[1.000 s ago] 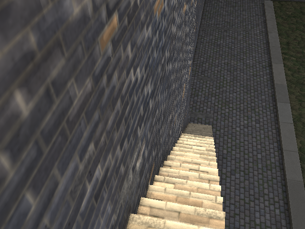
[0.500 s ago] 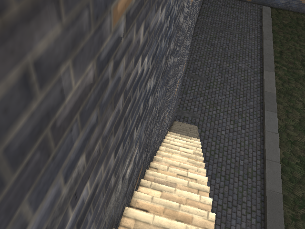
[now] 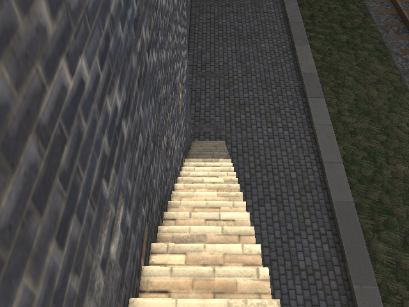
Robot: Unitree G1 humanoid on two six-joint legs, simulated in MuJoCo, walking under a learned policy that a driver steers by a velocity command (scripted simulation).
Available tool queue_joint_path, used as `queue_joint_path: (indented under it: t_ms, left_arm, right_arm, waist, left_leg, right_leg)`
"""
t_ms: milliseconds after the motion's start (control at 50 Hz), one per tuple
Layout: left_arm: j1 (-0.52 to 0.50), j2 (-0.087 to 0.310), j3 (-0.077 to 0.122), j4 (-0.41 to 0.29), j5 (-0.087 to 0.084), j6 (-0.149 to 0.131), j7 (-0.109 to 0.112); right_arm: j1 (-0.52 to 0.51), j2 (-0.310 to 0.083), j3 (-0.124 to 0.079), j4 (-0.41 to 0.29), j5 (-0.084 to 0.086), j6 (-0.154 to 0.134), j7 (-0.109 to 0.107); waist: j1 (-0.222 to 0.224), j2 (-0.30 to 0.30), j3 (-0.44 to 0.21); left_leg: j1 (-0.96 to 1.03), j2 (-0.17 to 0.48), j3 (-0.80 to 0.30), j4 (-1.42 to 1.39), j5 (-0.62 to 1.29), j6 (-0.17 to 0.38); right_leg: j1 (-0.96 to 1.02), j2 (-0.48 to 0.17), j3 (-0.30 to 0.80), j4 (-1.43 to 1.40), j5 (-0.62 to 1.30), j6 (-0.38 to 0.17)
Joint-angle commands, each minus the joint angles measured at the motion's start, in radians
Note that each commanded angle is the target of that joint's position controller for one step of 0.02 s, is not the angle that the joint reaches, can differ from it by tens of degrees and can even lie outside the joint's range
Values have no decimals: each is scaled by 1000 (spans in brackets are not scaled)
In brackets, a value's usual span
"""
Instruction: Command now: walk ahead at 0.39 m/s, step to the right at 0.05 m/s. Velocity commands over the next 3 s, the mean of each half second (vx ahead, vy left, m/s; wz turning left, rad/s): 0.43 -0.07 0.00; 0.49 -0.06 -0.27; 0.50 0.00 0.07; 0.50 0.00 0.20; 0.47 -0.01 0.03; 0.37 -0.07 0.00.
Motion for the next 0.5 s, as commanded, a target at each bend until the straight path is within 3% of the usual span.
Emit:
queue_joint_path:
  t_ms: [20, 40, 60, 80, 100, 120, 140, 160, 180, 200, 220, 260, 280, 320, 360, 400, 440, 460, 480, 500]
  left_arm:
    - [316, 101, 23, 46, 51, 11, 9]
    - [324, 103, 0, 51, 85, 23, 22]
    - [299, 81, -8, 56, 79, 22, 29]
    - [259, 42, -33, 74, 67, -4, 13]
    - [254, 26, -43, 96, 61, -9, 5]
    - [182, 13, -59, 79, 26, -33, 12]
    - [149, 32, -62, 89, 20, -46, 17]
    - [176, 93, -49, 106, 26, -59, 21]
    - [191, 140, -41, 125, 36, -60, 27]
    - [184, 109, -50, 137, 19, -71, 34]
    - [229, 111, -53, 159, 9, -71, 39]
    - [243, 100, -54, 147, -9, -69, 49]
    - [261, 108, -50, 146, 5, -55, 59]
    - [289, 102, -44, 120, 58, -23, 57]
    - [354, 78, -42, 125, 79, -2, 47]
    - [382, 72, -46, 126, 105, 3, 61]
    - [435, 88, -43, 139, 124, -4, 69]
    - [451, 93, -48, 127, 123, 11, 68]
    - [439, 118, -43, 118, 106, 19, 58]
    - [435, 119, -42, 103, 100, 22, 40]
  right_arm:
    - [-104, -193, -55, -26, 32, 0, -6]
    - [-42, -133, -34, -52, 50, 31, -33]
    - [-37, -109, -29, -28, 33, 62, -45]
    - [-23, -65, -22, -26, 14, 81, -46]
    - [0, -39, -23, -1, 12, 87, -48]
    - [-81, -13, -3, -68, 16, 82, -26]
    - [-110, 4, 5, -68, -10, 75, -10]
    - [-56, 2, -4, -21, -26, 77, 1]
    - [1, -8, -9, 10, -28, 87, 6]
    - [-55, -33, -16, -19, -6, 79, 15]
    - [-146, -51, -20, -42, -5, 79, 16]
    - [-285, -69, -16, -86, -5, 58, 18]
    - [-318, -63, -14, -77, -4, 56, 26]
    - [-379, -46, -7, -78, 18, 41, 49]
    - [-412, -53, -7, -88, 27, 42, 47]
    - [-346, -87, -19, -67, 29, 30, 28]
    - [-253, -105, -26, -30, 31, 15, 14]
    - [-176, -129, -32, -5, 29, -2, 5]
    - [-93, -152, -40, 25, 5, -7, 1]
    - [-20, -195, -57, 34, -2, -1, 6]
  waist:
    - [217, 65, -96]
    - [160, -69, -66]
    - [120, -61, 23]
    - [70, -65, 89]
    - [70, -129, 83]
    - [27, -63, 134]
    - [20, -54, 118]
    - [20, -76, 56]
    - [10, -110, 16]
    - [28, -104, 68]
    - [68, -140, 90]
    - [115, -113, 137]
    - [138, -61, 127]
    - [187, -44, 100]
    - [259, -47, 168]
    - [273, 23, 218]
    - [284, 34, 201]
    - [266, 67, 186]
    - [232, 118, 137]
    - [196, 128, 63]
  left_leg:
    - [-633, -3, 45, 166, 389, -22]
    - [-503, -9, 32, 65, 358, -33]
    - [-484, -4, 6, 8, 329, -44]
    - [-481, -19, -46, -149, 502, -60]
    - [-460, -36, 5, -166, 552, -70]
    - [-321, -25, 19, -544, 787, -95]
    - [-120, -26, 54, -788, 941, -102]
    - [55, -42, 64, -811, 1074, -100]
    - [75, -39, 45, -788, 1066, -103]
    - [-52, -18, 1, -1004, 1205, -91]
    - [-107, -8, -11, -1086, 1219, -80]
    - [-149, 36, -62, -1321, 1323, -72]
    - [-36, 15, -26, -1391, 1363, -60]
    - [149, -25, 26, -1497, 1279, -69]
    - [199, -15, 27, -1626, 1160, -72]
    - [192, 31, -36, -1816, 1125, -58]
    - [267, 76, -42, -1944, 1185, -49]
    - [339, 108, -43, -2024, 1228, -53]
    - [481, 102, 31, -2059, 1281, -65]
    - [632, 117, 43, -2005, 1235, -72]
  right_leg:
    - [526, -389, 319, -43, 301, -226]
    - [312, -413, 352, -28, 339, -252]
    - [198, -394, 331, -38, 377, -239]
    - [70, -307, 240, 12, 261, -179]
    - [17, -269, 211, 15, 253, -160]
    - [-171, -238, 150, -32, 181, -109]
    - [-263, -199, 124, -65, 165, -85]
    - [-283, -198, 148, -84, 228, -106]
    - [-210, -231, 188, -62, 307, -136]
    - [-93, -197, 159, -24, 193, -125]
    - [-5, -198, 209, -19, 122, -143]
    - [93, -212, 256, 2, -56, -161]
    - [21, -186, 241, 26, -174, -169]
    - [-34, -154, 206, 99, -263, -180]
    - [-17, -115, 213, 158, -219, -186]
    - [78, -91, 277, 277, -116, -201]
    - [137, -81, 276, 420, -5, -202]
    - [140, -83, 286, 500, 70, -194]
    - [99, -68, 223, 645, 79, -174]
    - [12, -28, 208, 801, -94, -170]
Next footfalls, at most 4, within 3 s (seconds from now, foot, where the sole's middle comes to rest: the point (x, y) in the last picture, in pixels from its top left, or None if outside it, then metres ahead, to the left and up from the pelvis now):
0.52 left None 0.33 0.13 -0.98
1.06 right None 0.52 -0.19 -1.19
1.58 left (201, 286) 0.81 -0.04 -1.39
1.86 right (233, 257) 1.03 -0.25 -1.60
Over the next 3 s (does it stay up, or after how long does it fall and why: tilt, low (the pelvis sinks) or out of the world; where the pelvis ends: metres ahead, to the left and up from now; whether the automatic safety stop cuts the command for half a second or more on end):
stays up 1.57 -0.14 -1.29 its command is cut before an obstacle from the start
